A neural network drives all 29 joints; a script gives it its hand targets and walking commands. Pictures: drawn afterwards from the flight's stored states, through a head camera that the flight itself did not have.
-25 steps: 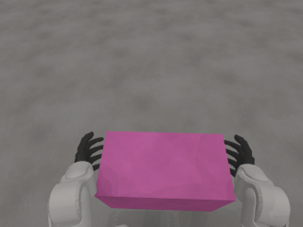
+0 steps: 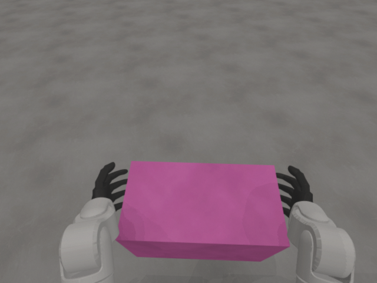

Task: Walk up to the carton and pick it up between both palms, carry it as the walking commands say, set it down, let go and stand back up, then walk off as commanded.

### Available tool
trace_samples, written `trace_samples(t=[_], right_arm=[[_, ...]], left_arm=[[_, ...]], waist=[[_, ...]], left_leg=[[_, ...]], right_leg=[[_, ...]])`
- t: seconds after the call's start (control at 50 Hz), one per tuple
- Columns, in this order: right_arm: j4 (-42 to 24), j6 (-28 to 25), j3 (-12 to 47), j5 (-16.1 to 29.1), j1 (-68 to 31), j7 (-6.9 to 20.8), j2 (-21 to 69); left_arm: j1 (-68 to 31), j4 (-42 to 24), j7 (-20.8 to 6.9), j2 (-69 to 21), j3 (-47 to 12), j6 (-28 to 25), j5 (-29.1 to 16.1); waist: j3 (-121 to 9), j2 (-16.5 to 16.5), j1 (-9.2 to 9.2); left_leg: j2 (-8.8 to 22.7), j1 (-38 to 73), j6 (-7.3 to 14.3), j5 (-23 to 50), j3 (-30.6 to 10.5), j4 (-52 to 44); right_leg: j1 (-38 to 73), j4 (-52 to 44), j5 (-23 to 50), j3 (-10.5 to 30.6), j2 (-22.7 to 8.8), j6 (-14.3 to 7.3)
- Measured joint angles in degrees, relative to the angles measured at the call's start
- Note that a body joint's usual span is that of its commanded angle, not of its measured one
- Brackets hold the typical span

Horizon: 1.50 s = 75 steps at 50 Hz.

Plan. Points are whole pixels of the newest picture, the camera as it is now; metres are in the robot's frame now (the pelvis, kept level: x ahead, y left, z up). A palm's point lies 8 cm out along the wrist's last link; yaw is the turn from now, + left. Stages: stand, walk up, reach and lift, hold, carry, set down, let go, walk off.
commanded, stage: carry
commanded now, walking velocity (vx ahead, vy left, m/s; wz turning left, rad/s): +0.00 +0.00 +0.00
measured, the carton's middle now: (200, 214) +0.25 -0.01 +0.03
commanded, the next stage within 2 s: hold in 1.34 s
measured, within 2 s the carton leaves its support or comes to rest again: neither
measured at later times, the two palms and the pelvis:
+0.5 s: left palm (89, 197) +0.26 +0.21 +0.10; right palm (275, 197) +0.25 -0.14 +0.09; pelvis +0.02 +0.03 +0.00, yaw +0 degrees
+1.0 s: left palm (85, 199) +0.27 +0.22 +0.07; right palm (261, 201) +0.26 -0.12 +0.07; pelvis +0.01 +0.06 +0.00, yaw -1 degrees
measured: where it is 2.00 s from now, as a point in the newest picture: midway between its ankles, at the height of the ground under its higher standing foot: outside the picture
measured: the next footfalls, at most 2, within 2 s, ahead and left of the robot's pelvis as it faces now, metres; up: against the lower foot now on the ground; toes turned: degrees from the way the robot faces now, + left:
none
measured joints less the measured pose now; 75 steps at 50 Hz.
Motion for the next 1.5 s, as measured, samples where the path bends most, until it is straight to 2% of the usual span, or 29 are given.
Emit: trace_samples(t=[0.14, 0.38, 0.5, 0.62, 0.86, 0.92, 1.02, 1.08, 1.2, 1.36, 1.38, 1.44, 1.5], right_arm=[[0.32, 0.19, 0.3, 0.47, 0.12, -0.68, 0.01], [1.87, -1.29, 0.78, 0.35, 0.11, -0.45, 0.02], [2.14, -2.02, 0.66, 0.37, 0.3, -0.36, 0.03], [8.84, -4.86, -0.41, -1.17, -1.5, 0.55, -0.02], [20.72, -15.52, -2.98, -3.2, -4.78, 2.04, 0.07], [18.35, -16.14, -2.26, -2.01, -3.11, 1.49, 0.01], [10.21, -13.76, -0.6, 0.25, -0.22, 0.38, 0.01], [9.68, -12.38, -0.32, 0.01, -0.35, 0.43, 0.0], [15.66, -12.31, -1.03, -2.01, -2.23, 1.18, -0.03], [18.98, -14.55, -1.81, -2.76, -2.78, 1.6, -0.01], [20.15, -16.01, -2.2, -4.11, -3.41, 2.81, -0.02], [33.63, -23.94, -3.31, -6.3, -6.99, 4.58, -2.24], [36.79, -27.99, -2.98, -4.92, -5.4, 5.11, -4.16]], left_arm=[[0.66, 0.27, -0.18, 0.0, 0.28, -0.28, -0.09], [0.92, 0.55, 0.14, 0.01, 0.82, -0.9, -0.37], [0.76, 0.92, 0.18, 0.01, 0.7, -1.39, -0.37], [-1.53, 7.99, -0.39, 0.0, 1.22, -4.1, 1.18], [-5.37, 20.76, -1.28, -0.29, 2.73, -15.02, 2.95], [-3.58, 18.3, -0.88, -0.13, 1.96, -15.66, 1.85], [-0.84, 9.67, -0.26, 0.01, 0.83, -12.69, -0.1], [-0.84, 8.79, -0.41, 0.01, 0.95, -11.14, 0.19], [-2.32, 15.07, -1.02, -0.04, 1.9, -11.75, 1.77], [-3.58, 19.0, -1.27, -0.13, 2.3, -13.88, 2.4], [-4.45, 20.76, -2.44, -0.18, 2.33, -15.72, 3.82], [-8.4, 35.0, -3.89, 1.69, 2.1, -24.39, 6.42], [-6.67, 39.03, -3.74, 3.8, -0.93, -29.14, 4.2]], waist=[[-0.17, 0.05, -0.91], [-0.52, -1.05, 0.28], [-0.3, -1.49, 0.26], [-0.29, -2.05, 0.15], [1.32, -2.25, 0.23], [1.95, -2.19, 0.18], [2.55, -2.03, 0.15], [1.79, -1.85, 0.14], [-0.13, -1.62, 0.5], [-0.18, -1.87, 0.56], [1.8, -1.8, 0.66], [6.34, -1.98, -0.04], [7.85, -1.93, -1.8]], left_leg=[[0.06, 0.26, -0.01, -0.41, -0.09, 0.03], [-1.8, 1.25, 1.53, -1.69, 0.72, -0.25], [-2.87, 1.7, 2.58, -2.43, 1.29, -0.07], [-3.79, 1.96, 3.49, -2.84, 1.82, 0.2], [-4.69, 1.08, 4.59, -2.64, 2.34, 0.89], [-4.73, 1.01, 4.69, -2.71, 2.36, 1.04], [-4.89, 0.53, 4.81, -2.55, 2.38, 0.98], [-4.95, 0.38, 4.85, -2.49, 2.32, 1.03], [-4.9, 0.73, 4.84, -2.44, 2.27, 1.13], [-4.74, 0.56, 4.84, -1.81, 2.34, 0.73], [-4.85, 1.97, 4.9, -1.68, 2.11, 0.38], [-6.07, 5.62, 5.26, -0.02, -0.28, -1.93], [-7.22, 6.44, 5.07, 1.63, -3.52, -3.83]], right_leg=[[0.28, -0.08, -0.3, 0.04, 0.09, 0.01], [-0.51, 3.13, -2.57, 1.09, -1.94, 1.45], [-0.93, 4.96, -3.68, 1.81, -3.12, 2.55], [-1.36, 6.49, -4.36, 2.47, -4.15, 3.41], [-2.59, 7.82, -4.09, 3.1, -5.24, 4.41], [-2.65, 7.94, -4.1, 3.14, -5.32, 4.5], [-3.18, 8.04, -4.01, 3.17, -5.51, 4.59], [-3.3, 8.12, -3.99, 3.12, -5.61, 4.6], [-2.86, 8.06, -3.88, 3.12, -5.58, 4.58], [-2.86, 7.17, -2.95, 3.27, -5.33, 4.49], [-1.39, 6.65, -2.55, 3.83, -4.88, 4.39], [2.79, 4.24, -1.09, 7.12, -3.35, 3.85], [4.53, 2.55, -1.21, 8.84, -3.01, 4.44]])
